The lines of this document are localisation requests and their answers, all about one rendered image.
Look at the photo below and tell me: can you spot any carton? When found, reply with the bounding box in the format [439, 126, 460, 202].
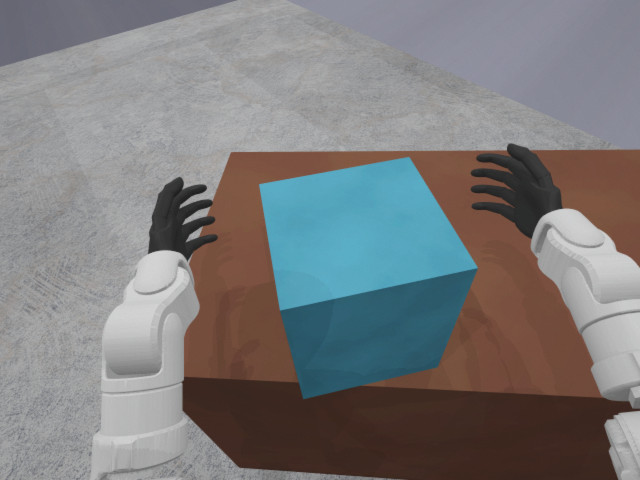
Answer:
[259, 157, 478, 399]

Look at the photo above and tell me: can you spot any robot right forearm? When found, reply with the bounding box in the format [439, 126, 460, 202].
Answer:
[531, 209, 640, 409]

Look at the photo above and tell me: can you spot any robot left forearm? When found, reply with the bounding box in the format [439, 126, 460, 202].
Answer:
[90, 250, 200, 480]

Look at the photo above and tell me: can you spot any right robot hand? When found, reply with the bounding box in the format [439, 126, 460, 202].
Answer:
[471, 143, 563, 239]

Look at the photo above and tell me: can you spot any right robot upper arm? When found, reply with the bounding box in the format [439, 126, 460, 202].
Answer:
[604, 411, 640, 480]

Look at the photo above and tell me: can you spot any pedestal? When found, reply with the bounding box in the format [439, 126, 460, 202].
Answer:
[181, 150, 640, 480]

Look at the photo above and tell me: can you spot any left robot hand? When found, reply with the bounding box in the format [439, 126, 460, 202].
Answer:
[148, 177, 218, 262]

